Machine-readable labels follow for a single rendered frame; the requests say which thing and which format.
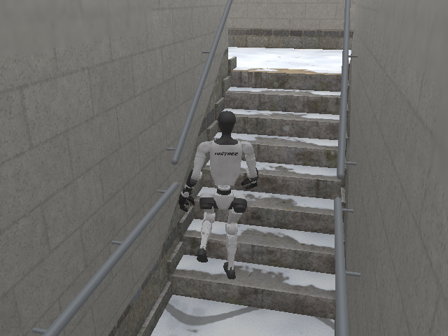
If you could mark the robot left hand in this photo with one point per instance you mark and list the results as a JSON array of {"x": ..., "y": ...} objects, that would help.
[{"x": 182, "y": 201}]

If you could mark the left robot upper arm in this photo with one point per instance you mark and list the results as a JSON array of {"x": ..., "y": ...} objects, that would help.
[{"x": 203, "y": 148}]

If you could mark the robot left forearm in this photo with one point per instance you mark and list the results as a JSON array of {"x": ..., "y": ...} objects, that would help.
[{"x": 190, "y": 184}]

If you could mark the right robot foot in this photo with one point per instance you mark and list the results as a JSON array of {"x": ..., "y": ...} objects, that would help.
[{"x": 230, "y": 273}]

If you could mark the robot right forearm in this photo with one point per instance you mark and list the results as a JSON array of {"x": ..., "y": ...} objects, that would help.
[{"x": 253, "y": 180}]

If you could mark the right robot upper arm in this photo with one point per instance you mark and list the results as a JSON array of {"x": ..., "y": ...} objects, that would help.
[{"x": 248, "y": 150}]

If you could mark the robot torso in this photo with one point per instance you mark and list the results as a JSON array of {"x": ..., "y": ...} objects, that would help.
[{"x": 225, "y": 163}]

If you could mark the robot right hand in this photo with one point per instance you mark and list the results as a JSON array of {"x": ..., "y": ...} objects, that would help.
[{"x": 246, "y": 181}]

